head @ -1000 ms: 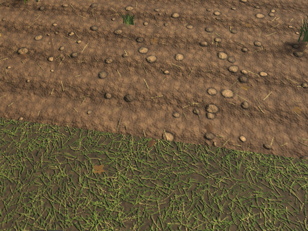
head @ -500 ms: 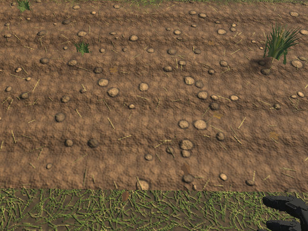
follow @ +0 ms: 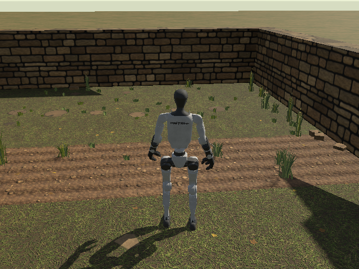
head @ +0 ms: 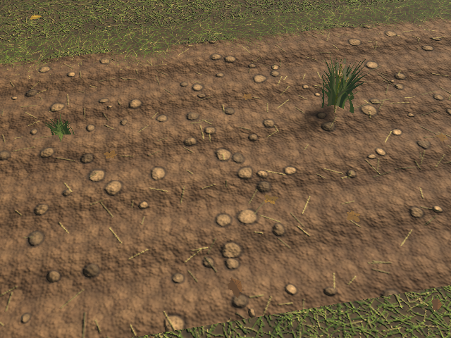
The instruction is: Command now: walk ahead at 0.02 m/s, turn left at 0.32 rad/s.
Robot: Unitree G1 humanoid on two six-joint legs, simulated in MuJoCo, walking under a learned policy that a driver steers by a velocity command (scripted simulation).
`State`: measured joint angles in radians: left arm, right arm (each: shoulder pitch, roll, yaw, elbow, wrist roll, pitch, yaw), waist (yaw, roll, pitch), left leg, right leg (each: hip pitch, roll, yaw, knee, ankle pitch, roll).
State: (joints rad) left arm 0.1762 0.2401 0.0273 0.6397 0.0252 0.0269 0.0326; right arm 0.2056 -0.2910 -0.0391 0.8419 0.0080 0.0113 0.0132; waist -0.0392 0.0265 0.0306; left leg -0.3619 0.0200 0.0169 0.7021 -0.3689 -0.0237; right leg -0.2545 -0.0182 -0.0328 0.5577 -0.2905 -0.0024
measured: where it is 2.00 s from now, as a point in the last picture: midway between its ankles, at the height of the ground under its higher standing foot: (178, 239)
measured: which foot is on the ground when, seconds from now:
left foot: up 0.00-0.14, down 0.16-0.70, up 0.72-1.00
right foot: down 0.00-0.18, up 0.20-0.68, down 0.70-1.00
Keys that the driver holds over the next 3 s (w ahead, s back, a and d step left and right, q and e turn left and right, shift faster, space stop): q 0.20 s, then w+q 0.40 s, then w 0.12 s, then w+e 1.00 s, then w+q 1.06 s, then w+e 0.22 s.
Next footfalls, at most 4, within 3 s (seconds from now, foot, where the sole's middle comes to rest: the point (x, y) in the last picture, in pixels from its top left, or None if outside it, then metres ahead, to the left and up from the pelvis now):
0.16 left None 0.03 0.12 -0.77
0.70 right None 0.28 -0.04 -0.77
1.14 left None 0.43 0.28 -0.77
1.64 right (213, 263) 0.75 0.06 -0.77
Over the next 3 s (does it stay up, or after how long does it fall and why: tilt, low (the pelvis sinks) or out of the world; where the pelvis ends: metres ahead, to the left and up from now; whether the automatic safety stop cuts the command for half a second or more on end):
stays up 1.35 0.21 0.01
